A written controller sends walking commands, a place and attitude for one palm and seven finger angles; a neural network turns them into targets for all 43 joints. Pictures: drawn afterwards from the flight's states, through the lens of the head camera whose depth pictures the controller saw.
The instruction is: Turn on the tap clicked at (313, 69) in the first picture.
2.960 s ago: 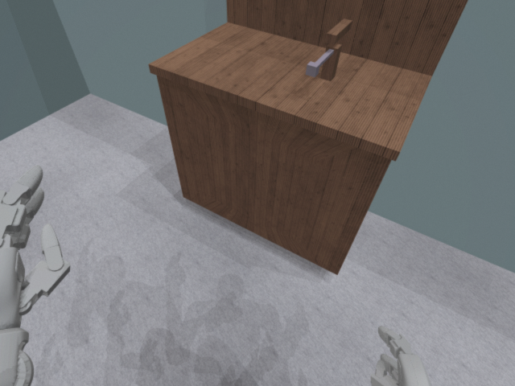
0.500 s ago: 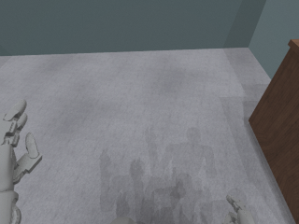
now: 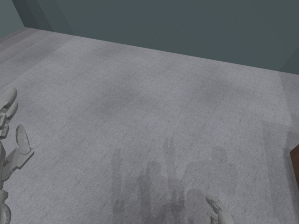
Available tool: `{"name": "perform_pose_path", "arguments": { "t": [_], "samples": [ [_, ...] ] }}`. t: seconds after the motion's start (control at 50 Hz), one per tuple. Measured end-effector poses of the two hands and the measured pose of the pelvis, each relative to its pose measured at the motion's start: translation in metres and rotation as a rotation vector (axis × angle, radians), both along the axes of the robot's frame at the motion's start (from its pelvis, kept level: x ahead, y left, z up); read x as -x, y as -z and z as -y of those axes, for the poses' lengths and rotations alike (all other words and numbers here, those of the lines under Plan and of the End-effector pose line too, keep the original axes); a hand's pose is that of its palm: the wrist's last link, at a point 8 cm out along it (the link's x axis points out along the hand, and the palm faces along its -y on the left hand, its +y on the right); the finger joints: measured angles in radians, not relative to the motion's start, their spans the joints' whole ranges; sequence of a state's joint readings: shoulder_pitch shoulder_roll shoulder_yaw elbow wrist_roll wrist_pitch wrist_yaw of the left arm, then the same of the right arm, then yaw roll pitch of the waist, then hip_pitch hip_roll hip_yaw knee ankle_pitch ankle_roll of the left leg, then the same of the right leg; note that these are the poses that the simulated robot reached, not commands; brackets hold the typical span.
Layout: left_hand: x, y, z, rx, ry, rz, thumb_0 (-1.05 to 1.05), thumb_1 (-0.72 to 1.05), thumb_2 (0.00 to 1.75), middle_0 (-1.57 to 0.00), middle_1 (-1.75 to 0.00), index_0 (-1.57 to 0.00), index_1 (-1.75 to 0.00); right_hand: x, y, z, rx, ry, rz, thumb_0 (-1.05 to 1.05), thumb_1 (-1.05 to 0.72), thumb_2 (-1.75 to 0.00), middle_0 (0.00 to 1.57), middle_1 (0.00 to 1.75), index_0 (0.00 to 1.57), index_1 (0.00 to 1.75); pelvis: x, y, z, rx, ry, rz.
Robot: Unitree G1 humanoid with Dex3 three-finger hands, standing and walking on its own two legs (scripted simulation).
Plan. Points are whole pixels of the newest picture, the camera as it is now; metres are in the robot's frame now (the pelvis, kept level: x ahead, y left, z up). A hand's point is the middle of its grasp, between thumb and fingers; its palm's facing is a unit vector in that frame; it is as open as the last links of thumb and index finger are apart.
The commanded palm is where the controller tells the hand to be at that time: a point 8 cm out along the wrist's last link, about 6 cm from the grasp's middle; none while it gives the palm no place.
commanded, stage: walk around to get in front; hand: left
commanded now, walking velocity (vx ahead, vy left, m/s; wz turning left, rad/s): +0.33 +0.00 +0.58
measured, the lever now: out of the picture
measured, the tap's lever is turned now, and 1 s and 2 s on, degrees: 0 0 0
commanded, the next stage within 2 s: none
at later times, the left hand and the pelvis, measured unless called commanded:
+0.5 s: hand out of the picture +0.20 +0.30 +0.18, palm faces +0.66 -0.66 -0.35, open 7.4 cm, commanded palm +0.13 +0.33 +0.18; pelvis +0.05 +0.01 -0.02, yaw +15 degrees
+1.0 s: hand (24, 122) +0.28 +0.30 +0.17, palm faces +0.69 -0.60 -0.42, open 7.4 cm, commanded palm +0.21 +0.33 +0.18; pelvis +0.17 +0.01 +0.00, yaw +23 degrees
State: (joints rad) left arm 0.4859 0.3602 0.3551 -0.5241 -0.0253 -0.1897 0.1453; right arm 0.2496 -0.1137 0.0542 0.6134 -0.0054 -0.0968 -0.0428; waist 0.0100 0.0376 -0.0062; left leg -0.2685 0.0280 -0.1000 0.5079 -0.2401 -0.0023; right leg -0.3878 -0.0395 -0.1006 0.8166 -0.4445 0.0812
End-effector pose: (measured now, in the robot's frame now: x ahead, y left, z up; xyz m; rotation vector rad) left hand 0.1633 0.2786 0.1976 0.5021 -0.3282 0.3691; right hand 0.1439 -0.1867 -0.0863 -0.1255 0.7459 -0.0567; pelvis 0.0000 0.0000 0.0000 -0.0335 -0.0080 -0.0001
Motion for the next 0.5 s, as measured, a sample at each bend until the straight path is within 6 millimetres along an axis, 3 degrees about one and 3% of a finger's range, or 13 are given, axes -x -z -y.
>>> {"name": "perform_pose_path", "arguments": {
  "t": [0.14, 0.24, 0.32, 0.4, 0.5],
  "samples": [
    [0.023, 0.014, 0.007, 0.001, -0.138, -0.055, 0.01, 0.89, 0.90, -0.20, -0.30, -0.21, -0.30, -0.019, 0.028, 0.021, 0.032, -0.127, -0.068, 0.01, -0.90, -0.90, 0.21, 0.30, 0.21, 0.30, 0.001, 0.011, 0.021, -0.040, -0.107, 0.005],
    [0.035, 0.017, 0.004, 0.034, -0.198, -0.104, 0.01, 0.89, 0.89, -0.21, -0.30, -0.21, -0.30, -0.039, 0.014, 0.049, 0.124, -0.127, -0.096, 0.02, -0.90, -0.90, 0.21, 0.30, 0.21, 0.30, -0.009, 0.000, 0.021, -0.068, -0.171, 0.007],
    [0.036, 0.012, -0.009, 0.024, -0.240, -0.083, 0.01, 0.89, 0.89, -0.21, -0.30, -0.22, -0.30, -0.063, -0.002, 0.057, 0.194, -0.141, -0.072, 0.02, -0.91, -0.90, 0.20, 0.29, 0.21, 0.30, -0.020, -0.004, 0.017, -0.080, -0.218, -0.006],
    [0.034, 0.006, -0.028, 0.022, -0.278, -0.004, 0.01, 0.89, 0.89, -0.21, -0.30, -0.22, -0.30, -0.093, -0.012, 0.045, 0.241, -0.166, -0.029, 0.02, -0.91, -0.90, 0.20, 0.29, 0.20, 0.30, -0.034, 0.001, 0.003, -0.073, -0.242, -0.018],
    [0.015, 0.012, -0.051, -0.009, -0.269, 0.114, 0.01, 0.89, 0.90, -0.20, -0.30, -0.21, -0.30, -0.130, -0.007, 0.007, 0.200, -0.165, 0.071, 0.02, -0.91, -0.90, 0.20, 0.29, 0.20, 0.30, -0.047, 0.023, -0.015, -0.066, -0.255, 0.007]
  ]
}}
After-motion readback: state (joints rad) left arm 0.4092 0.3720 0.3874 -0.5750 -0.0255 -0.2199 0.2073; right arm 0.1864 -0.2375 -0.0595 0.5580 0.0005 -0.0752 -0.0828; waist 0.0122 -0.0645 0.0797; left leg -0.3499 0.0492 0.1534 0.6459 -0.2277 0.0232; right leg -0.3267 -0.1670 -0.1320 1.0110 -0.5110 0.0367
